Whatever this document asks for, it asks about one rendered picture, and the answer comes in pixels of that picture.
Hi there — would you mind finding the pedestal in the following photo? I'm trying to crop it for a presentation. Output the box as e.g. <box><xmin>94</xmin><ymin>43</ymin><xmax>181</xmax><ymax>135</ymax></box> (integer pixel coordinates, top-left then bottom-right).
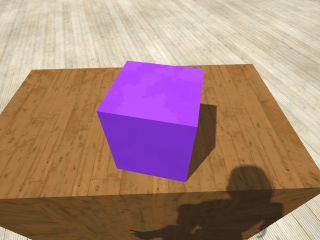
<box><xmin>0</xmin><ymin>64</ymin><xmax>320</xmax><ymax>240</ymax></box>

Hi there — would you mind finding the carton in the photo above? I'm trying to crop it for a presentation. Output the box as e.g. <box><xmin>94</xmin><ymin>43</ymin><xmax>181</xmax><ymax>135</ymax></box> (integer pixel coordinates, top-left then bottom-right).
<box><xmin>96</xmin><ymin>60</ymin><xmax>204</xmax><ymax>182</ymax></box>

